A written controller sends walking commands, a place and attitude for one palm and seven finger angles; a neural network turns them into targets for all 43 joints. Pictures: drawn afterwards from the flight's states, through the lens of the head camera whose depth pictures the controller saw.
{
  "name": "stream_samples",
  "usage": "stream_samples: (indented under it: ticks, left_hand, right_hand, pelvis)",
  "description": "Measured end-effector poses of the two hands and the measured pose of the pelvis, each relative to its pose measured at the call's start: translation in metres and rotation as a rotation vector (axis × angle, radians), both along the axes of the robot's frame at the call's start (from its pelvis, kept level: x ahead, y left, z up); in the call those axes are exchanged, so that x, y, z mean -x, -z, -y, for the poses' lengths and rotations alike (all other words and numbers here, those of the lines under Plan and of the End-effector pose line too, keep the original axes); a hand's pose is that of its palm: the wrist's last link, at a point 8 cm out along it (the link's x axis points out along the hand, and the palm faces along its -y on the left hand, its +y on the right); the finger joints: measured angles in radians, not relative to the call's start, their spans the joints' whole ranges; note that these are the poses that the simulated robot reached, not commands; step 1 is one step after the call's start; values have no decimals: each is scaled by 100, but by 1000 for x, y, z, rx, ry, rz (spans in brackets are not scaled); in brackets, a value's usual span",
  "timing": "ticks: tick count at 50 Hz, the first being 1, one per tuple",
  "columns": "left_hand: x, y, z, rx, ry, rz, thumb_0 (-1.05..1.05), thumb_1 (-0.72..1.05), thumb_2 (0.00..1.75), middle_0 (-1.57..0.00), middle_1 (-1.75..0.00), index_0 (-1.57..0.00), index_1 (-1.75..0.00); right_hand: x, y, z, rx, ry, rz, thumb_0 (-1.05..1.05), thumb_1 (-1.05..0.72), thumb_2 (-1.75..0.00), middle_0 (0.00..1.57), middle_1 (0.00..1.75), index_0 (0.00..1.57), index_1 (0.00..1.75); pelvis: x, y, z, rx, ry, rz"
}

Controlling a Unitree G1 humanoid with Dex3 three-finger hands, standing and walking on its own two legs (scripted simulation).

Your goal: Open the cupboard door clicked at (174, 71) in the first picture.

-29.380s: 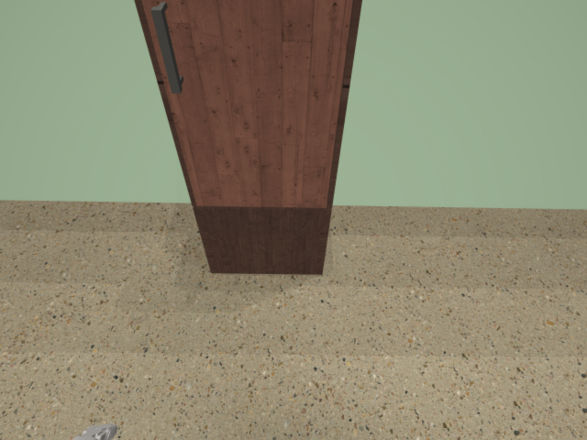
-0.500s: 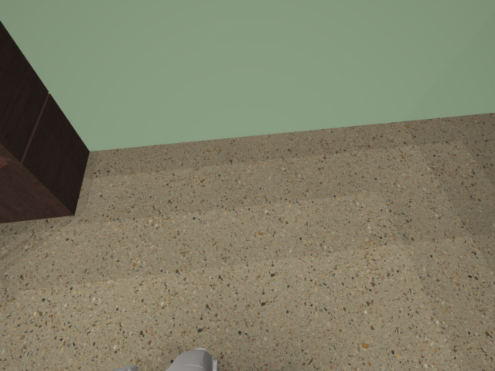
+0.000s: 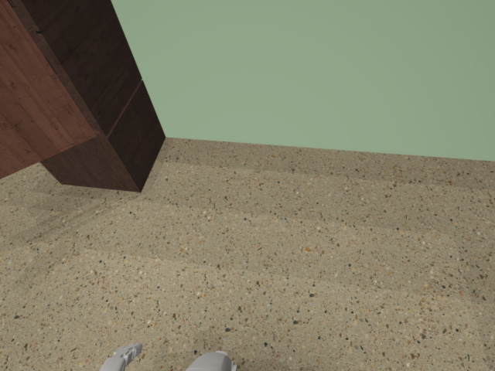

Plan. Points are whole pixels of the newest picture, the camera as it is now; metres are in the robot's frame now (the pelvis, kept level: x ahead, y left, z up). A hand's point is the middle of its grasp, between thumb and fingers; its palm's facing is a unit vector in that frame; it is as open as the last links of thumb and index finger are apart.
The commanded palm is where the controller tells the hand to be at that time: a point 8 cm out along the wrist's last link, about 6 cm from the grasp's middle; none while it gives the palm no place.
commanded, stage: turn to face it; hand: left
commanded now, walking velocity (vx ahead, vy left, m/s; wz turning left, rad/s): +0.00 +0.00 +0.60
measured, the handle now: out of the picture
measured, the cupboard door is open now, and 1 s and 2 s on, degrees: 43 43 43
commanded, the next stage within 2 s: take the last steps up to it in 0.86 s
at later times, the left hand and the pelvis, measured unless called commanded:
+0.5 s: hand out of the picture +0.01 +0.24 -0.16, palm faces +0.34 -0.90 -0.26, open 7.4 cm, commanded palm none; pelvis +0.01 +0.02 +0.01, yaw +18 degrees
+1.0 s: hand out of the picture -0.02 +0.17 -0.15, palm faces +0.54 -0.81 -0.24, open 7.3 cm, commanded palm none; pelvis +0.04 -0.01 +0.01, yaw +32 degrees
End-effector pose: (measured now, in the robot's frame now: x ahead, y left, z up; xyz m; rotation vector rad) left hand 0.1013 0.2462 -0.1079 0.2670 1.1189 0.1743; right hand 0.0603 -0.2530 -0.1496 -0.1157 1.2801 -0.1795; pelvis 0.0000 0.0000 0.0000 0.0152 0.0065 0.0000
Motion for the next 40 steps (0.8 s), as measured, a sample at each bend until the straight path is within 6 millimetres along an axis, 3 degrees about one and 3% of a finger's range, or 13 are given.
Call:
stream_samples:
  ticks: [7, 12, 16, 19, 24, 29, 35, 40]
  left_hand:
    - [39, -1, 18, 42, -110, -71, 1, 91, 90, -20, -30, -21, -30]
    - [70, 9, 4, 59, -215, -90, 0, 92, 90, -20, -30, -21, -30]
    - [102, 29, -16, 78, -298, -130, 0, 91, 90, -20, -30, -21, -30]
    - [118, 36, -30, 74, -344, -176, 1, 91, 90, -20, -30, -21, -30]
    - [115, 22, -40, 62, -390, -149, 1, 91, 90, -20, -30, -20, -30]
    - [98, 9, -36, 48, -407, -83, 1, 91, 90, -20, -30, -20, -30]
    - [83, 6, -12, 17, -426, -22, 1, 90, 90, -20, -30, -20, -30]
    - [96, 2, 18, 35, -479, -39, 1, 90, 90, -20, -30, -20, -30]
  right_hand:
    - [-32, -15, 5, -3, -90, -11, 0, -91, -90, 20, 30, 19, 30]
    - [-69, -21, -12, 13, -207, 1, 0, -91, -90, 20, 30, 19, 30]
    - [-105, -22, -35, 42, -299, 73, 0, -91, -90, 20, 30, 19, 30]
    - [-121, -25, -49, 58, -341, 123, 0, -91, -90, 20, 30, 20, 30]
    - [-124, -33, -60, 64, -384, 121, 0, -90, -90, 20, 30, 20, 30]
    - [-121, -29, -59, 40, -415, 76, 0, -90, -90, 20, 30, 20, 30]
    - [-125, -5, -44, -6, -427, 23, 0, -90, -90, 20, 30, 20, 30]
    - [-136, -2, -35, -8, -456, -20, 0, -90, -90, 20, 30, 20, 30]
  pelvis:
    - [-7, -13, 9, -29, -102, 4]
    - [-10, -11, 4, -26, -182, 2]
    - [-12, 2, -10, -3, -236, -2]
    - [-11, 6, -16, -5, -260, 3]
    - [-14, -5, -18, 11, -302, 2]
    - [-20, -10, -11, 18, -344, -2]
    - [-33, 0, 11, 0, -398, -11]
    - [-37, -5, 20, -9, -456, 11]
